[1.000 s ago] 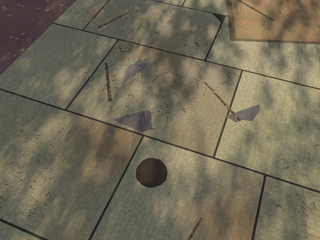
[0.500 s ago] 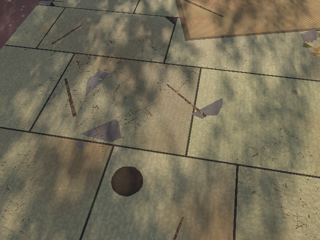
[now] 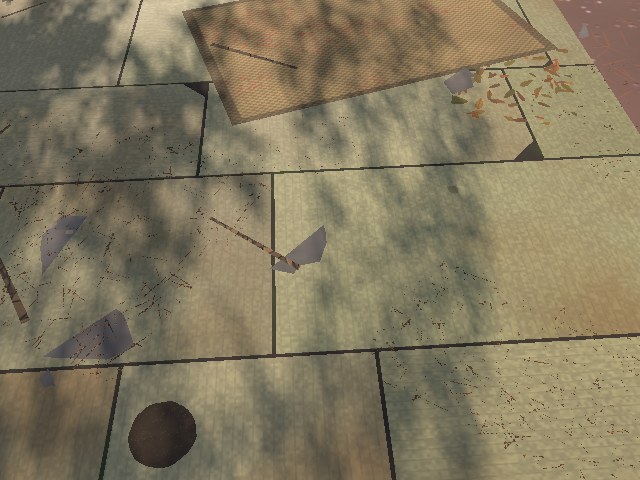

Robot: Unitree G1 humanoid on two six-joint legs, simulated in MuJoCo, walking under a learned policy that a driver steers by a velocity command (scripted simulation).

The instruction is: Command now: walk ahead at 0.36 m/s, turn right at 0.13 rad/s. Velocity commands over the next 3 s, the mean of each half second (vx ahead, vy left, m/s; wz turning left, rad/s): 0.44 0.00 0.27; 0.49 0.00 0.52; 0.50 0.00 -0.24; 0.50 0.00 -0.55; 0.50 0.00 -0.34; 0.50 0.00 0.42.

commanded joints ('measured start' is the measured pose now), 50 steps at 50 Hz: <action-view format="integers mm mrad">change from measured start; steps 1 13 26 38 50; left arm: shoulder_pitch -12 -217 122 -61 202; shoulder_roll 135 31 186 120 28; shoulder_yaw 29 4 70 52 -12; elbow -51 -120 -39 42 67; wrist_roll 6 20 23 14 21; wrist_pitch -16 -113 -103 -112 -85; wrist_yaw -9 -34 -24 -18 -24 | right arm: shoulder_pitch -11 228 363 22 259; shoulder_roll -67 -113 -52 -29 -291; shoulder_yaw -9 -1 20 23 -54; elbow -52 -20 -70 -157 -168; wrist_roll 3 -2 32 1 -5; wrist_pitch -37 2 14 36 44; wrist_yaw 8 -27 -40 10 5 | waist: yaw -21 -92 43 -5 -80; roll -120 130 -282 -50 284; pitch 13 61 -289 80 -368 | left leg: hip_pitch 125 295 -392 -331 774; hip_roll -2 147 -16 131 393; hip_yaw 45 -295 -144 -32 -708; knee -98 -383 657 303 -153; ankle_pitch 39 127 -319 208 -27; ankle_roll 50 248 45 23 422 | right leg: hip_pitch -83 -465 586 109 -436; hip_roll -230 -87 -512 -319 -84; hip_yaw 246 -154 605 -185 -233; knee -134 331 -151 -307 870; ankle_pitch -290 75 -271 319 -366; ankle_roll -140 98 -201 -130 53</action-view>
